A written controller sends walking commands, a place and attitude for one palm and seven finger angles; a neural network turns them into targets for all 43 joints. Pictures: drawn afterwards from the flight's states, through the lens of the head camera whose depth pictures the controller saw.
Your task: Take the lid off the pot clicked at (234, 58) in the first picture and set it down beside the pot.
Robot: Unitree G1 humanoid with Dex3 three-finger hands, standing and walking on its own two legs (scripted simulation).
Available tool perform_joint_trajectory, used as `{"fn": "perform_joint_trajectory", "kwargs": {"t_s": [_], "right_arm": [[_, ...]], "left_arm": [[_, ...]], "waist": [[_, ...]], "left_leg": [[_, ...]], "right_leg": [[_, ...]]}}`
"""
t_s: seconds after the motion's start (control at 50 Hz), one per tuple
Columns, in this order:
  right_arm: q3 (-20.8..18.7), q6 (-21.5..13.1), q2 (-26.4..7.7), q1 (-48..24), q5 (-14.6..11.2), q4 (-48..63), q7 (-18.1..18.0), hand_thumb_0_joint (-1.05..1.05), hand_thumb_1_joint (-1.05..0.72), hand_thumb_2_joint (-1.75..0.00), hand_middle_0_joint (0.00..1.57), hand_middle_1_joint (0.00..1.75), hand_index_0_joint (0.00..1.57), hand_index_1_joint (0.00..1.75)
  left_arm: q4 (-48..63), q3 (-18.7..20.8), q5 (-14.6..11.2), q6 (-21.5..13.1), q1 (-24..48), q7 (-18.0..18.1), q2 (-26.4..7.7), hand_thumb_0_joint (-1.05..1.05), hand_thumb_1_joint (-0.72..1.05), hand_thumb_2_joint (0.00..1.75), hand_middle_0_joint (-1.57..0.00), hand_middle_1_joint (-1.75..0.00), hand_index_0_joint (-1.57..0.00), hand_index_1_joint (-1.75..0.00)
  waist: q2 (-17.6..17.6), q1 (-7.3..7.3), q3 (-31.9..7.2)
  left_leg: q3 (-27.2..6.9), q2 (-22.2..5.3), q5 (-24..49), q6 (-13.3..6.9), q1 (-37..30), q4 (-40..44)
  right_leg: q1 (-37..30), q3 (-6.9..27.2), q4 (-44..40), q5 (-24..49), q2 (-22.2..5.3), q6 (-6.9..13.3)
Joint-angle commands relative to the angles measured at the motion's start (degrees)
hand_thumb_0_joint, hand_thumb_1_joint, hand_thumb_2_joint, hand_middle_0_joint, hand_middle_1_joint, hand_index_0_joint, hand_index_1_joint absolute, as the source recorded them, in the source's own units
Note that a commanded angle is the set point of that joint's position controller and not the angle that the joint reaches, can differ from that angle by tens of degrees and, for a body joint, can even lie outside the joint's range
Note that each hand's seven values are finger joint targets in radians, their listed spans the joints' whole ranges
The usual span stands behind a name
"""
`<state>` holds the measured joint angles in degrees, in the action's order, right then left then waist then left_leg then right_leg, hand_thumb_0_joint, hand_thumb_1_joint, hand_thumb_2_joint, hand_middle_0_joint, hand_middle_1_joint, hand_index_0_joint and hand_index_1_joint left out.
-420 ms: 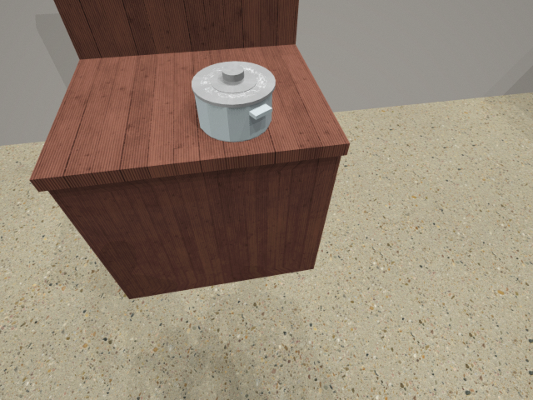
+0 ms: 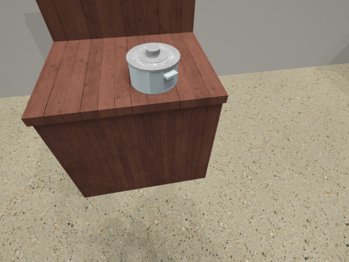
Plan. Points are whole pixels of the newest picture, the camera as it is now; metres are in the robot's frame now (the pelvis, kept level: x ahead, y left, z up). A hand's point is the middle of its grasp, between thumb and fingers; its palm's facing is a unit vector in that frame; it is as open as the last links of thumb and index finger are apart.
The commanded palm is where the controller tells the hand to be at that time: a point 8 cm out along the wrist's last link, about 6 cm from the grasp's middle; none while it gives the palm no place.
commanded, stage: look at it before walking up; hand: left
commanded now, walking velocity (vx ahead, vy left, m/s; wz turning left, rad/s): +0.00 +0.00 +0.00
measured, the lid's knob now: (152, 50) +0.82 +0.14 +0.08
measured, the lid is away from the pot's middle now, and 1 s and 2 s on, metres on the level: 0.01 0.01 0.01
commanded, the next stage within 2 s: turn to face it in 0.22 s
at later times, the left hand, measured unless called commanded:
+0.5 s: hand out of the picture -0.01 +0.17 -0.18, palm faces +0.06 -0.98 -0.21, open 7.4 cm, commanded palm none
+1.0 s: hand out of the picture -0.01 +0.18 -0.17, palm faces +0.21 -0.93 -0.29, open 7.4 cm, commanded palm none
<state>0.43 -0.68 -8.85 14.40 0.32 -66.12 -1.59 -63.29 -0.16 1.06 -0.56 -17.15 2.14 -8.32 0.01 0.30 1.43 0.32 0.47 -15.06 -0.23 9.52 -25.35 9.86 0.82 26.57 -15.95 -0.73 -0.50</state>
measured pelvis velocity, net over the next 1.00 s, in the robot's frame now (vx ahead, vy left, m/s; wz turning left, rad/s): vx -0.03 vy -0.03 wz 0.16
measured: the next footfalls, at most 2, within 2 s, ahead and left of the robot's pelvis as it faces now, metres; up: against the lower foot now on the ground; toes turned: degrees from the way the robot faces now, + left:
left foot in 1.22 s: -0.01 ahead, +0.12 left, +0.00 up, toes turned +16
right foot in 1.56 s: +0.23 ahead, -0.19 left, +0.00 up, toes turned +3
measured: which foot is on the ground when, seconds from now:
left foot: down 0.00-0.94, up 0.96-1.00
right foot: down 0.00-1.00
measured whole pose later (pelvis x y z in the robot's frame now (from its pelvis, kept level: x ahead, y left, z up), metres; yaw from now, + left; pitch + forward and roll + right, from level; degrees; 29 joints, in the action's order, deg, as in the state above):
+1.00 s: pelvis -0.03 -0.03 -0.01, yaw +9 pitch +0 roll +1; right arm -2.0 2.6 -12.0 11.9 0.9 -57.2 -1.0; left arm -54.3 2.8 1.3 0.3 -13.6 1.8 -11.2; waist 1.6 0.6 3.2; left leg -4.6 2.2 -23.0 0.3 22.2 -44.1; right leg 14.3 -4.6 33.5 -19.5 -0.9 2.2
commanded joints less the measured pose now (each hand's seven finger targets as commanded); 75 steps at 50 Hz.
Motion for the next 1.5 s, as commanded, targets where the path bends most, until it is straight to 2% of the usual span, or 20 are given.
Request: {"fn": "perform_joint_trajectory", "kwargs": {"t_s": [0.0,0.5,0.64,0.7,0.76,0.8,0.88,0.92,0.94,0.98,1.06,1.14,1.16,1.18,1.2,1.22,1.26,1.34,1.46,1.48], "right_arm": [[-1.22,-0.70,-5.58,3.34,-0.02,1.52,-0.48,0.00,-0.90,-0.90,0.20,0.30,0.20,0.30],[-2.48,0.53,-6.85,2.58,0.18,4.68,-0.40,0.00,-0.90,-0.90,0.20,0.30,0.20,0.30],[-3.04,1.12,-6.57,2.56,0.49,8.11,-0.04,0.00,-0.90,-0.90,0.20,0.30,0.20,0.30],[-3.28,1.05,-7.76,2.61,0.63,9.03,0.10,0.00,-0.90,-0.90,0.20,0.30,0.20,0.30],[-3.84,0.88,-11.19,1.87,0.74,10.21,-0.13,0.00,-0.90,-0.90,0.20,0.30,0.20,0.30],[-4.15,0.90,-12.04,1.08,0.79,11.15,-0.32,0.00,-0.90,-0.90,0.20,0.30,0.20,0.30],[-3.83,1.14,-10.98,-2.39,0.47,13.00,-0.20,0.00,-0.90,-0.90,0.20,0.30,0.20,0.30],[-3.64,1.70,-7.38,-3.16,0.29,14.33,0.10,0.00,-0.90,-0.90,0.20,0.30,0.20,0.30],[-4.24,2.10,-8.68,-5.10,0.74,14.31,0.12,0.00,-0.90,-0.90,0.20,0.30,0.20,0.30],[-4.01,1.99,-6.81,-3.30,0.67,12.90,0.43,0.00,-0.90,-0.90,0.20,0.30,0.20,0.30],[-3.56,0.69,-4.80,-5.05,0.87,12.28,1.67,0.00,-0.90,-0.90,0.20,0.30,0.20,0.30],[-3.26,-0.39,-4.35,-0.96,1.08,10.31,1.46,0.00,-0.90,-0.90,0.20,0.30,0.20,0.30],[-3.44,-0.75,-5.18,1.71,1.01,9.09,1.23,0.00,-0.90,-0.90,0.20,0.30,0.20,0.30],[-4.08,-1.19,-8.15,6.32,1.18,7.44,0.71,0.00,-0.90,-0.90,0.20,0.30,0.20,0.30],[-5.50,-1.42,-13.67,12.59,1.93,5.86,0.19,0.00,-0.90,-0.90,0.20,0.30,0.20,0.30],[-6.20,-1.50,-16.89,16.81,2.07,5.46,-0.50,0.00,-0.90,-0.90,0.20,0.30,0.20,0.30],[-5.09,-2.16,-12.75,12.39,1.67,6.03,-0.61,0.00,-0.90,-0.90,0.20,0.30,0.20,0.30],[-4.26,-3.80,-10.35,6.01,1.31,6.95,-0.94,0.00,-0.90,-0.90,0.20,0.30,0.20,0.30],[-5.75,-3.01,-12.33,5.69,1.78,5.80,-0.10,0.00,-0.90,-0.90,0.20,0.30,0.20,0.30],[-5.96,-2.71,-13.07,4.49,1.83,5.85,-0.09,0.00,-0.90,-0.90,0.20,0.30,0.20,0.30]], "left_arm": [[1.22,1.03,-0.23,-0.45,-4.19,0.46,-6.42,0.00,0.90,0.90,-0.20,-0.30,-0.20,-0.30],[4.17,3.12,-0.16,0.75,-3.09,0.49,-7.54,0.00,0.90,0.90,-0.20,-0.30,-0.20,-0.30],[7.54,4.40,-0.12,1.10,-0.87,0.35,-10.24,0.00,0.90,0.90,-0.20,-0.30,-0.20,-0.30],[9.03,4.49,-0.10,1.44,0.89,0.24,-9.89,0.00,0.90,0.90,-0.20,-0.30,-0.20,-0.30],[9.77,4.16,-0.15,1.64,0.75,0.22,-8.09,0.00,0.90,0.90,-0.20,-0.30,-0.20,-0.30],[10.22,3.98,-0.08,1.58,0.70,0.16,-7.41,0.00,0.90,0.90,-0.20,-0.30,-0.20,-0.30],[9.63,4.33,-0.21,0.91,-3.06,0.06,-8.69,0.00,0.90,0.90,-0.20,-0.30,-0.20,-0.30],[10.01,5.62,0.12,0.31,-4.35,0.32,-14.58,0.00,0.90,0.90,-0.20,-0.30,-0.20,-0.30],[10.07,5.22,-0.01,0.21,-4.80,0.38,-14.03,0.00,0.90,0.90,-0.20,-0.30,-0.20,-0.30],[10.31,4.59,0.34,0.05,-2.18,0.37,-11.95,0.00,0.90,0.90,-0.20,-0.30,-0.20,-0.30],[7.66,4.06,0.87,-0.71,-5.71,-0.72,-11.40,0.00,0.90,0.90,-0.20,-0.30,-0.20,-0.30],[6.23,4.09,0.26,-0.40,-5.23,-1.44,-11.55,0.00,0.90,0.90,-0.20,-0.30,-0.20,-0.30],[6.11,3.86,0.13,-0.37,-5.05,-1.71,-10.73,0.00,0.90,0.90,-0.20,-0.30,-0.20,-0.30],[6.85,3.55,0.20,-0.21,-4.13,-2.08,-8.65,0.00,0.90,0.90,-0.20,-0.30,-0.20,-0.30],[8.72,3.12,0.21,-0.38,-2.33,-2.83,-6.27,0.00,0.90,0.90,-0.20,-0.30,-0.20,-0.30],[12.06,3.36,0.67,-0.74,3.14,-3.27,-7.10,0.00,0.90,0.90,-0.20,-0.30,-0.20,-0.30],[11.74,4.41,1.05,-0.43,4.40,-3.54,-9.06,0.00,0.90,0.90,-0.20,-0.30,-0.20,-0.30],[9.19,4.46,0.37,0.32,0.22,-4.97,-6.30,0.00,0.90,0.90,-0.20,-0.30,-0.20,-0.30],[9.73,4.82,-0.03,0.22,1.98,-5.37,-6.01,0.00,0.90,0.90,-0.20,-0.30,-0.20,-0.30],[8.85,5.30,-0.03,0.11,-0.82,-5.31,-6.43,0.00,0.90,0.90,-0.20,-0.30,-0.20,-0.30]], "waist": [[-0.10,-0.32,2.90],[1.15,0.13,2.69],[-3.95,-0.67,-0.40],[0.35,-1.00,-0.65],[7.35,-0.49,-0.21],[9.65,-0.30,0.26],[4.93,2.15,-2.13],[-14.30,2.46,-2.27],[-12.47,3.16,-0.73],[-5.51,0.77,-0.08],[-10.27,2.13,2.31],[-10.03,-0.49,3.86],[-7.86,-1.77,3.63],[-0.08,-3.98,3.31],[12.82,-6.82,3.28],[11.03,-8.47,5.29],[10.36,-5.55,6.11],[8.36,-0.86,4.24],[7.53,-0.52,5.20],[6.69,1.18,4.51]], "left_leg": [[-4.63,-5.24,8.45,-1.75,0.59,4.35],[-7.51,-5.46,8.32,-2.78,6.86,0.54],[-4.28,-2.17,7.23,-1.46,8.29,-7.06],[-8.54,-4.17,10.19,-2.56,7.53,-3.93],[-21.99,-10.94,11.52,-7.61,7.86,4.08],[-24.96,-12.58,11.30,-9.83,8.43,6.40],[-17.72,-7.24,14.37,-6.33,12.22,-2.17],[-2.63,2.18,-5.24,-0.02,20.51,-19.02],[-3.80,0.21,-15.44,0.31,20.91,-28.23],[-2.85,-1.41,-14.12,0.36,20.21,-34.34],[3.04,-1.55,-12.06,-0.48,16.38,-21.38],[7.45,-0.30,-4.18,-0.99,1.69,-4.16],[6.87,-1.14,-3.42,-1.15,-4.91,-0.87],[-1.06,-6.91,-8.96,-2.95,-12.04,3.53],[-19.94,-19.52,-18.13,-8.47,-15.97,11.22],[-29.28,-27.30,-15.81,-13.26,-14.47,16.09],[-24.55,-25.25,-15.22,-12.85,-7.73,17.17],[-7.04,-18.94,2.51,-9.05,-3.75,15.68],[-1.01,-17.23,-5.82,-6.39,8.10,13.25],[-0.25,-16.82,-9.17,-5.39,10.19,10.43]], "right_leg": [[3.15,3.83,-5.14,7.99,-4.27,1.44],[3.29,0.87,-0.18,5.17,-4.86,1.47],[3.36,3.71,-1.06,6.20,-10.24,4.51],[4.84,-0.12,3.29,4.88,-7.34,2.96],[5.92,-4.15,10.54,-2.99,-1.09,0.11],[7.29,-2.46,14.27,-8.25,-0.34,0.09],[-2.03,1.51,0.21,0.93,-2.89,0.55],[-6.50,16.51,-8.71,11.30,-19.38,7.41],[-2.99,17.43,-9.61,18.59,-22.78,11.11],[-2.76,12.19,-8.24,19.86,-19.32,13.35],[-3.06,7.54,-11.32,3.38,-14.68,11.92],[5.97,4.26,-9.43,-7.63,-9.96,9.16],[10.72,2.98,-6.87,-10.82,-8.38,7.88],[18.16,0.84,1.27,-11.83,-6.00,6.10],[27.80,-5.19,15.96,-12.09,-1.02,3.15],[34.44,-4.02,26.17,-15.43,-1.14,2.60],[34.82,1.80,35.88,-9.42,-5.41,2.68],[28.99,0.71,32.90,-0.54,-6.68,1.38],[11.47,-6.54,14.86,2.42,-4.42,0.93],[6.29,-7.20,11.53,3.40,-3.68,0.91]]}}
